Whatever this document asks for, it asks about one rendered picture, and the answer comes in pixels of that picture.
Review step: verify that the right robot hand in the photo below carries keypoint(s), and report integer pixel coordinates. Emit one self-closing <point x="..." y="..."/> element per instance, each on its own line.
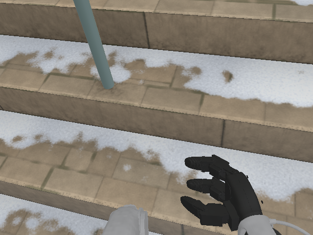
<point x="237" y="195"/>

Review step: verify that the left robot thigh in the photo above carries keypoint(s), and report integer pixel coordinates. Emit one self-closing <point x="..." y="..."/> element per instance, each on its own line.
<point x="127" y="221"/>

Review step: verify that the right robot forearm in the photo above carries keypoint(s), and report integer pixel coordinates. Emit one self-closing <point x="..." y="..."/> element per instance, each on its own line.
<point x="257" y="224"/>

